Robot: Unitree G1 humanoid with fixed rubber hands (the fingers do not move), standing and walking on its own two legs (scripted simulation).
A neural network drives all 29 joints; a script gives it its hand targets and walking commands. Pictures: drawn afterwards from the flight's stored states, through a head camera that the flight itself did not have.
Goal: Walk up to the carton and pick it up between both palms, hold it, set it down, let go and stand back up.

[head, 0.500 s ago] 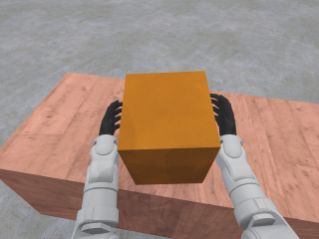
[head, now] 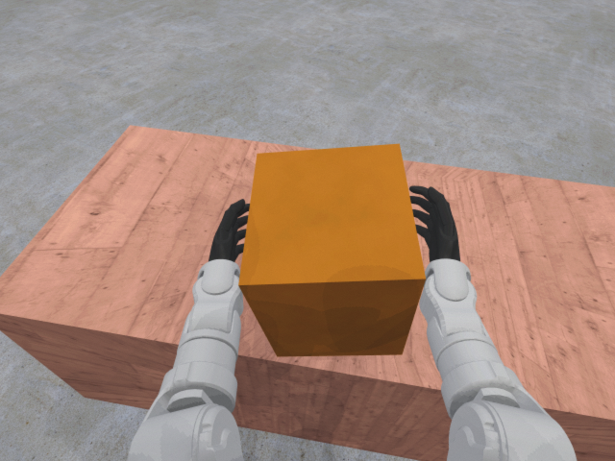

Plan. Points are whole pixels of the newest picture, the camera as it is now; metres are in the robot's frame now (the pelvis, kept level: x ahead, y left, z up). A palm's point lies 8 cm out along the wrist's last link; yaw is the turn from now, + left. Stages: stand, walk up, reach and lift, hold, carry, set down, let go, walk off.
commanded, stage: set down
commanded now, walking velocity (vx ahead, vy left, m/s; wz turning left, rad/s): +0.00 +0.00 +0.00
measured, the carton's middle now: (333, 259) +0.40 +0.00 +0.02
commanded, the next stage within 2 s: none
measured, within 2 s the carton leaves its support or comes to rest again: rests again in 1.34 s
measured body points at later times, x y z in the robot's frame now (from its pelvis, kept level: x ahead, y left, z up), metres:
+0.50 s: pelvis +0.03 +0.01 +0.00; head +0.09 +0.03 +0.44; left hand +0.41 +0.16 +0.00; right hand +0.42 -0.13 +0.04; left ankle -0.01 +0.14 -0.75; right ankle +0.01 -0.14 -0.75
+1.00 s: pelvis +0.01 +0.00 -0.01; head +0.11 +0.01 +0.43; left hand +0.41 +0.15 -0.03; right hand +0.41 -0.14 +0.01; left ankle -0.01 +0.14 -0.75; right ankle +0.01 -0.14 -0.75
